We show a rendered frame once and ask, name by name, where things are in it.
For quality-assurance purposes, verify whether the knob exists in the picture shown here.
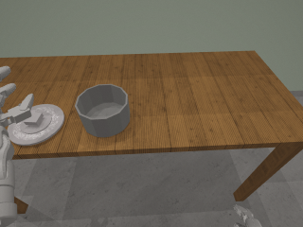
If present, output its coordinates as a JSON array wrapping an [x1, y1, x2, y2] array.
[[24, 113, 44, 126]]

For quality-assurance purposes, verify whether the robot left forearm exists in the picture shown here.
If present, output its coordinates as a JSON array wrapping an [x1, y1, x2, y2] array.
[[0, 126, 18, 227]]

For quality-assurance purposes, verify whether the robot right hand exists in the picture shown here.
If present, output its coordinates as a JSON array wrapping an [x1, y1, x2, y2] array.
[[233, 204, 262, 227]]

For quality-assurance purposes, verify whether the pot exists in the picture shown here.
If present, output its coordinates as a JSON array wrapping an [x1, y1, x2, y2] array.
[[75, 84, 131, 138]]

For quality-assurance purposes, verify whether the robot left hand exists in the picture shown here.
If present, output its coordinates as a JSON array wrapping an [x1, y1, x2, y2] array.
[[0, 66, 34, 128]]

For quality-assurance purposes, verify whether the table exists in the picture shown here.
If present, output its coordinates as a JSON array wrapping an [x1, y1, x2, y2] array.
[[0, 50, 303, 214]]

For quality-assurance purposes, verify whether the lid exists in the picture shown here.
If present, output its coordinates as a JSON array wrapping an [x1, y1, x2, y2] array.
[[7, 104, 64, 146]]

